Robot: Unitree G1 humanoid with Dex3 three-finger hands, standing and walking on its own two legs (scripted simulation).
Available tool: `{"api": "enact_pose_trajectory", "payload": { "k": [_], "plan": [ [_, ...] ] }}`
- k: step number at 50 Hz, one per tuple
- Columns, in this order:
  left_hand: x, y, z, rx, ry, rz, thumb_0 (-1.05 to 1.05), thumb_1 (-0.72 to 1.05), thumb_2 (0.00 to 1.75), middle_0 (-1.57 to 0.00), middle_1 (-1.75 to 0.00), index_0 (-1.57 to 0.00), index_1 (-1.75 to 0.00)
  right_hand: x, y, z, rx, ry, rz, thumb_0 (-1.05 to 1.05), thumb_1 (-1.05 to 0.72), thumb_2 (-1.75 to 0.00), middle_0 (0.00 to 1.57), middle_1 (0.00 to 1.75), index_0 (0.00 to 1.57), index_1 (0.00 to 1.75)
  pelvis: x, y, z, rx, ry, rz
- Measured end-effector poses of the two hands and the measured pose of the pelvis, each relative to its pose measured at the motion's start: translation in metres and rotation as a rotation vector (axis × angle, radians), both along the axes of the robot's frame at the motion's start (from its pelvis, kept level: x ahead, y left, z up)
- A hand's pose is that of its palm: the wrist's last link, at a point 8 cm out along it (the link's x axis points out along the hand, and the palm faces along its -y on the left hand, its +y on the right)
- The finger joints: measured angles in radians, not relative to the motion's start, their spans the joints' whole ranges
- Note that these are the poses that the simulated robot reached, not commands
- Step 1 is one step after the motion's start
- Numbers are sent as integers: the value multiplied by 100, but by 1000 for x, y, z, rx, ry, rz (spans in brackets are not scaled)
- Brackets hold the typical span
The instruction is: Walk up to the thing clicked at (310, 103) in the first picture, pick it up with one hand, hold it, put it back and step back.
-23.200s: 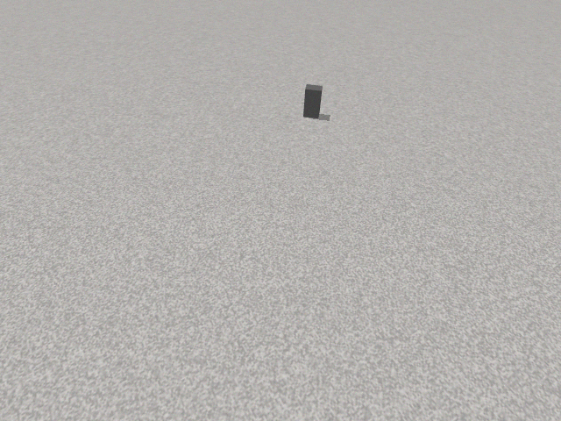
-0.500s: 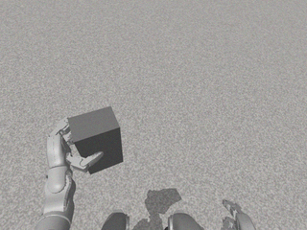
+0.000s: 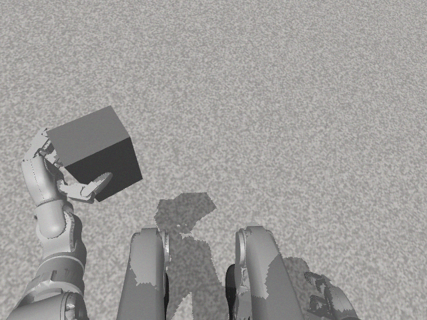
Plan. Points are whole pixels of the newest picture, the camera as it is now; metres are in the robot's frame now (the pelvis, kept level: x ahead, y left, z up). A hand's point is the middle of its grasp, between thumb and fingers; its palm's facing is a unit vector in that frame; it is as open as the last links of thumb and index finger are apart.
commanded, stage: crouch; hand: left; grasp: from the side
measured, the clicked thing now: (104, 160) +0.41 +0.21 -0.07
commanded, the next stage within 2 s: lower in 1.04 s
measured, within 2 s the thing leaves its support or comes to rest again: neither
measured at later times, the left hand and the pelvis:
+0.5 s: hand (96, 180) +0.41 +0.26 -0.19, palm faces +0.37 -0.93 -0.03, open 10.8 cm; pelvis -0.03 +0.00 -0.13, yaw -2 degrees
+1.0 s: hand (101, 186) +0.41 +0.27 -0.26, palm faces +0.33 -0.94 -0.02, open 10.7 cm; pelvis -0.03 +0.01 -0.18, yaw -5 degrees
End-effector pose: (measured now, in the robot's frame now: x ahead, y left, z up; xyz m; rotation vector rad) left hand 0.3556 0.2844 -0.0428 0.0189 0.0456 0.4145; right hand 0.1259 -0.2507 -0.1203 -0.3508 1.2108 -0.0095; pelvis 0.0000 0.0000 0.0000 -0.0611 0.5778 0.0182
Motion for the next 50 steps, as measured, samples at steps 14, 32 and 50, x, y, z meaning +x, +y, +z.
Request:
{"api": "enact_pose_trajectory", "payload": {
  "k": [14,32,50],
  "plan": [
    [2,24,-99,16,-27,37,-1,-61,113,-74,-112,-76,-111,-40,-13,-81,-76,71,15,1,-95,-91,20,30,20,30,-27,-1,-91,-21,-21,-11],
    [9,22,-180,-23,5,-5,-1,-61,112,-74,-112,-76,-111,-75,-15,-132,-112,160,26,1,-94,-91,20,30,20,30,-35,2,-153,-45,-77,-33],
    [19,29,-217,-18,21,-72,-1,-59,110,-75,-110,-76,-109,-66,-18,-147,-164,177,100,0,-94,-91,20,30,20,30,-33,7,-179,-83,-117,-46]
  ]
}}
